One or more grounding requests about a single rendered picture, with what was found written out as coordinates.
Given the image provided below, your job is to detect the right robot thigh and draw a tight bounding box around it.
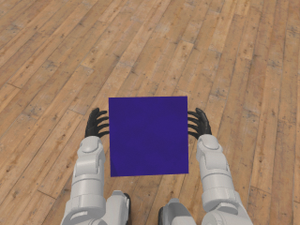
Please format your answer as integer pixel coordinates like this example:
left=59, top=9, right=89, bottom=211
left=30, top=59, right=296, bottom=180
left=163, top=202, right=197, bottom=225

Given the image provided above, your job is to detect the right robot forearm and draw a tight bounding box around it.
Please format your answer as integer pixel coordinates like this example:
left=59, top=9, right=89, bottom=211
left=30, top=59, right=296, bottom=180
left=196, top=134, right=253, bottom=224

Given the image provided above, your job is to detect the right robot upper arm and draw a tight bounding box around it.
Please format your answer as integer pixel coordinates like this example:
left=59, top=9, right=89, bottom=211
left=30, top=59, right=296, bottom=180
left=202, top=210, right=253, bottom=225

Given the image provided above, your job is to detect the left robot hand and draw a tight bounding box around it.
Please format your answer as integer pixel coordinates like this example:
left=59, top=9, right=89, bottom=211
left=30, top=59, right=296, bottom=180
left=84, top=107, right=110, bottom=138

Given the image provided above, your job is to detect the left robot forearm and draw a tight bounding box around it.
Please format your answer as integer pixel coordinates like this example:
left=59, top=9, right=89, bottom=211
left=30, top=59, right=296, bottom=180
left=60, top=136, right=106, bottom=225

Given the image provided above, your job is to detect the right robot hand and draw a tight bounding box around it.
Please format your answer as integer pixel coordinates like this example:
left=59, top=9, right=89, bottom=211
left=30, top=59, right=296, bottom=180
left=187, top=108, right=212, bottom=140

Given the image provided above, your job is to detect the carton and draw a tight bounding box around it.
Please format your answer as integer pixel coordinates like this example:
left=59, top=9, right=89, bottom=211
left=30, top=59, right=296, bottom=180
left=108, top=96, right=189, bottom=177

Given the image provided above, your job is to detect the robot right shin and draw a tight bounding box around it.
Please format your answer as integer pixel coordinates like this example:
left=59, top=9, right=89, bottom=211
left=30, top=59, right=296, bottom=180
left=163, top=198, right=180, bottom=225

